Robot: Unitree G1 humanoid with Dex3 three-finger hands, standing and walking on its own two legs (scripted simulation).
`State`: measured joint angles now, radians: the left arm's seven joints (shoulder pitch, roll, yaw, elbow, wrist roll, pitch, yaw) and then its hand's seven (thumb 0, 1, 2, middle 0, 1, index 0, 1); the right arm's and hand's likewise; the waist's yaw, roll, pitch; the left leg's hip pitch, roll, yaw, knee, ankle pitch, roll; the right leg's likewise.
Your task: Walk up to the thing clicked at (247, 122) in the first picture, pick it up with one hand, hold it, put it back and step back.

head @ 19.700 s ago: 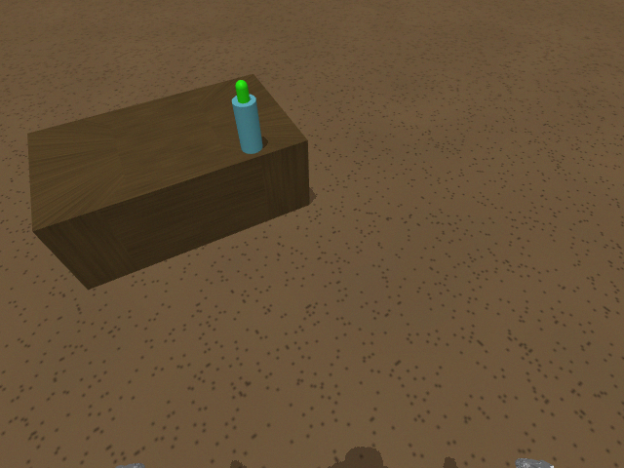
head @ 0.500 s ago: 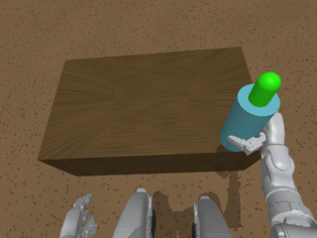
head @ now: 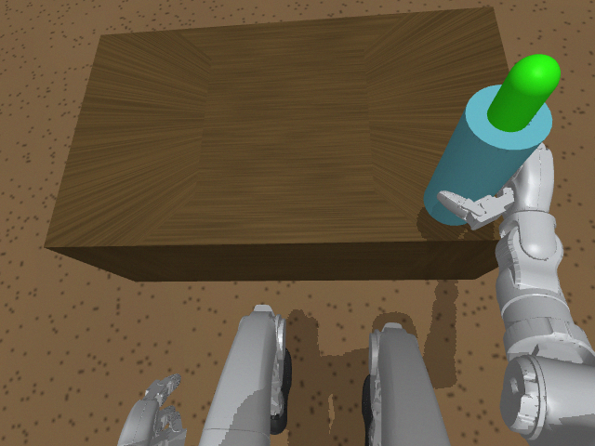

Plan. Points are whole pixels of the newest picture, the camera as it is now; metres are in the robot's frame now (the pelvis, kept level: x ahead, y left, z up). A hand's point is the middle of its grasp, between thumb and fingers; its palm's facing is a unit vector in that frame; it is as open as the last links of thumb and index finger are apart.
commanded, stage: crouch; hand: right
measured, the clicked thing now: (484, 151) +0.45 -0.17 +0.04
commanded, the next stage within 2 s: lower in 0.16 s
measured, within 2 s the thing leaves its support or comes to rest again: rests again in 0.96 s
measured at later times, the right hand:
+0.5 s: hand (457, 182) +0.47 -0.18 -0.07, palm faces +0.07 +1.00 -0.01, open 11.2 cm
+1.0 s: hand (446, 199) +0.47 -0.18 -0.13, palm faces +0.05 +1.00 -0.03, open 11.2 cm
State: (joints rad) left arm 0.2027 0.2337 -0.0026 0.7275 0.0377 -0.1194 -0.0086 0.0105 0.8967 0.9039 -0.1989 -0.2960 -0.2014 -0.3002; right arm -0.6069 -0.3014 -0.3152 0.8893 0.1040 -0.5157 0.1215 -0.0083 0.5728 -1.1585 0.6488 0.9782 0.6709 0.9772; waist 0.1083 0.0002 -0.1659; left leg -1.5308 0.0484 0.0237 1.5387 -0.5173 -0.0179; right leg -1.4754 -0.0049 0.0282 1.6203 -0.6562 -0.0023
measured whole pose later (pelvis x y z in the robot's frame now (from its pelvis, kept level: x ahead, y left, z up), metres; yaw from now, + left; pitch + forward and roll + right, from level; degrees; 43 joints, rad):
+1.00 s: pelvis -0.02 +0.00 -0.11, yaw +0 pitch +35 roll +3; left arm 0.16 0.29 0.01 0.69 0.06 -0.08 -0.02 0.01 0.90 0.90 -0.20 -0.29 -0.20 -0.30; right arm -0.74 -0.35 -0.36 0.92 0.08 -0.51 0.15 -0.01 0.57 -1.16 0.65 0.98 0.67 0.98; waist 0.14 -0.02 -0.16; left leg -1.93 0.07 0.02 1.90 -0.57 -0.02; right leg -1.88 0.02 0.04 2.00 -0.73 -0.01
